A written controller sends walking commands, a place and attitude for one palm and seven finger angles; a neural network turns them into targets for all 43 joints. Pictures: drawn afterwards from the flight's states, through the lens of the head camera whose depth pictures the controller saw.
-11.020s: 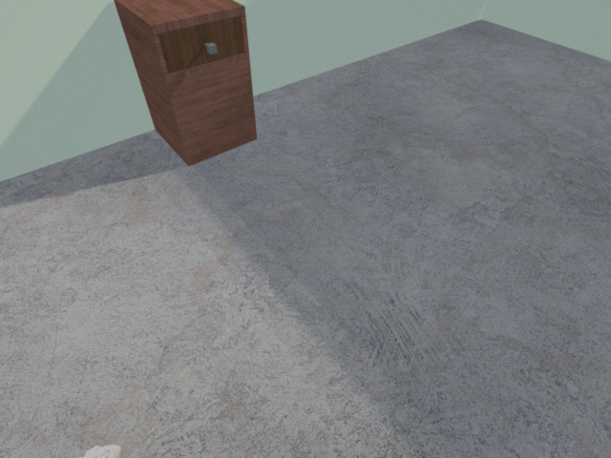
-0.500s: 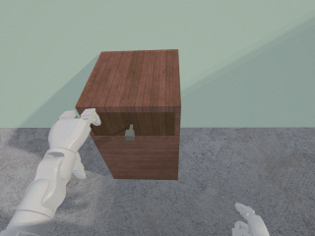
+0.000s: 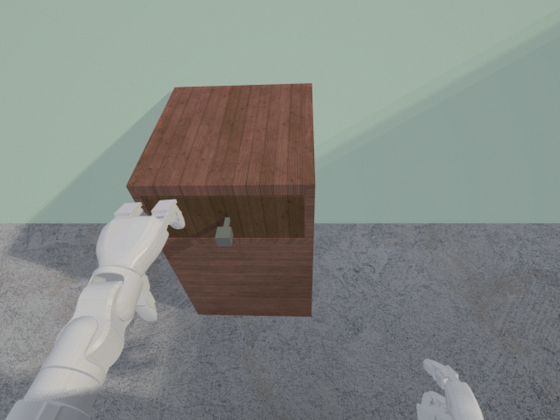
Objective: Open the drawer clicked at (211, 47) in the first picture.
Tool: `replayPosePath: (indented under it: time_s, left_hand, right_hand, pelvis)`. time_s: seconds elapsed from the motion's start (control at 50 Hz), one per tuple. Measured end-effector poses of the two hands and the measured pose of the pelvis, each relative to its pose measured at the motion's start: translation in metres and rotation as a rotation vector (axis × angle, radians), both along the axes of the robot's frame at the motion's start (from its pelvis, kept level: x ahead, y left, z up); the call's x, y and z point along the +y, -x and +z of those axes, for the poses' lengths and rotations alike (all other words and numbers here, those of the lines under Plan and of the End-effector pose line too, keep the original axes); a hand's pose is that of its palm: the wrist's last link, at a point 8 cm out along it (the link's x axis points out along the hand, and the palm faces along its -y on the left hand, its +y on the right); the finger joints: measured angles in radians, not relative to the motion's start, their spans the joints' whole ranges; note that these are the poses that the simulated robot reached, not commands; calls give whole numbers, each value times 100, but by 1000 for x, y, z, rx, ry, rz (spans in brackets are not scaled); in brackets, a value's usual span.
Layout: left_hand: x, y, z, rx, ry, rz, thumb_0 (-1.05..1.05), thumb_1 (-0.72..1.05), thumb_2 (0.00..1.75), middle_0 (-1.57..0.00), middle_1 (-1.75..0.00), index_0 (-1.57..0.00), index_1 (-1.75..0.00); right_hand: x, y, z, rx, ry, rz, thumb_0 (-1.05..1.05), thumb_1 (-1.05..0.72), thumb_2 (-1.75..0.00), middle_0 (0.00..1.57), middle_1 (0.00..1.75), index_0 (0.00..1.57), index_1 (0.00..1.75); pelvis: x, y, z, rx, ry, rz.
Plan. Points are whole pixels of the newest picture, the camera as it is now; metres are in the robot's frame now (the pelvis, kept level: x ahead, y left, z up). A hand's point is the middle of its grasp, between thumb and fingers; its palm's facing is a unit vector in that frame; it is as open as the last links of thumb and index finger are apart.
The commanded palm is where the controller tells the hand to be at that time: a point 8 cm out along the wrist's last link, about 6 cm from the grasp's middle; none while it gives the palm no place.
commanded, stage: move the hooked fingers above the handle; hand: left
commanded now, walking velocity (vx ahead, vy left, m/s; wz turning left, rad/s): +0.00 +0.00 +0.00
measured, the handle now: (225, 230) +0.55 +0.22 -0.18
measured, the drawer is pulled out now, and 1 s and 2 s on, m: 0.00 0.00 0.00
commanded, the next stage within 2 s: none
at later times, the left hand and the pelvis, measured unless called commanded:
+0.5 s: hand (180, 245) +0.38 +0.23 -0.01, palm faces -0.04 -0.04 -1.00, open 13.8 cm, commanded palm +0.37 +0.24 +0.04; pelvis +0.00 +0.00 -0.02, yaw -1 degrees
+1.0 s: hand (194, 240) +0.44 +0.24 -0.07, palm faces -0.05 -0.01 -1.00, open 13.8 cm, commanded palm +0.43 +0.23 -0.02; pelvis -0.02 +0.02 -0.06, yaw -2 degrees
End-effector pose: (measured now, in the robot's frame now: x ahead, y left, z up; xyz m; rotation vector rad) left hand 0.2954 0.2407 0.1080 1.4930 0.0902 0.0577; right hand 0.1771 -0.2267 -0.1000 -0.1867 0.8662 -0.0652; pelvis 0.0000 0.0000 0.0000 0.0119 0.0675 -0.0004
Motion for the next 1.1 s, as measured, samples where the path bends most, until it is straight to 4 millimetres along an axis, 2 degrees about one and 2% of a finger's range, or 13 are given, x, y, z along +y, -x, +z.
replayPosePath:
  time_s: [0.1,0.2,0.48,0.68,1.1]
  left_hand:
    - [-4,-9,-12,-5,-4,-28,0,-49,30,-32,-120,-32,-120]
    - [-3,-23,-24,-9,-20,-22,0,-49,30,-32,-120,-32,-120]
    - [-7,-68,-58,19,-35,-48,0,-49,30,-32,-120,-32,-120]
    - [-7,-92,-83,21,-59,-42,0,-49,30,-32,-120,-32,-120]
    - [-8,-138,-133,29,-59,-39,0,-49,30,-32,-120,-32,-120]
  right_hand:
    - [-7,5,-4,15,16,-14,1,-90,-90,20,30,21,30]
    - [-16,21,-14,63,32,-44,1,-90,-90,20,30,21,30]
    - [-37,95,-39,253,69,-176,1,-91,-90,20,30,21,30]
    - [-35,139,-52,352,71,-230,1,-91,-90,20,30,21,30]
    - [-23,201,-77,480,116,-267,1,-90,-90,20,30,21,30]
  pelvis:
    - [-3,1,-4,24,1,2]
    - [-4,1,-8,54,2,3]
    - [2,2,-20,143,9,-10]
    - [8,8,-31,210,14,-19]
    - [22,24,-66,349,42,-20]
